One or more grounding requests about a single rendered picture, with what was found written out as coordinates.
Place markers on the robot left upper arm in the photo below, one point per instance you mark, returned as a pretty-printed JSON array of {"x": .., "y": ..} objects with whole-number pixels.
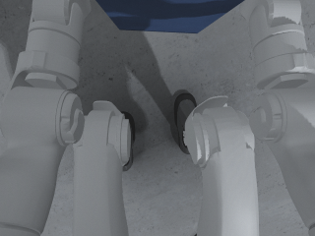
[{"x": 38, "y": 124}]

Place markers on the robot left shin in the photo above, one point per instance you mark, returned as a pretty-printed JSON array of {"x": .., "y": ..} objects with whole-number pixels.
[{"x": 100, "y": 105}]

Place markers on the robot left forearm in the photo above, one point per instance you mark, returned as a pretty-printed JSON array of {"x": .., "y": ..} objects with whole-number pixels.
[{"x": 55, "y": 34}]

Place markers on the robot right upper arm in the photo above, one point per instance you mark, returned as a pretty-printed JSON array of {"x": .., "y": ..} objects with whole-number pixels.
[{"x": 285, "y": 119}]

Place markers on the carton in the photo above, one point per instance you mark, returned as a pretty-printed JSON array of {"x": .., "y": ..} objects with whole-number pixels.
[{"x": 181, "y": 16}]

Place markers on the robot right forearm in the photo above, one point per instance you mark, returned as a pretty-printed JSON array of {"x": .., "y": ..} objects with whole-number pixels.
[{"x": 278, "y": 44}]

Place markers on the robot left thigh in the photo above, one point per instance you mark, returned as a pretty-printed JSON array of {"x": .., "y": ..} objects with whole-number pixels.
[{"x": 98, "y": 205}]

